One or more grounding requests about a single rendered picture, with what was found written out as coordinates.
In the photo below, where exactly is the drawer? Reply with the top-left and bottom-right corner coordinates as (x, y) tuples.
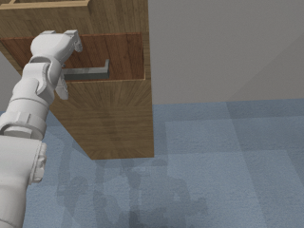
(0, 31), (144, 83)

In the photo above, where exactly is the cabinet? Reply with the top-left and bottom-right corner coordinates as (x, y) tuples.
(0, 0), (155, 161)

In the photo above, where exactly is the handle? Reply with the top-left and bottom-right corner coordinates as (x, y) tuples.
(0, 0), (92, 21)
(62, 59), (110, 81)

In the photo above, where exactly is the robot left hand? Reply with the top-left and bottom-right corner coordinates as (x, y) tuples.
(30, 29), (83, 100)

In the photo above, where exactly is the left robot upper arm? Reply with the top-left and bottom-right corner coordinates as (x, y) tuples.
(0, 135), (47, 228)

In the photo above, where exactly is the robot left forearm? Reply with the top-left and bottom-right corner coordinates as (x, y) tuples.
(0, 53), (62, 141)

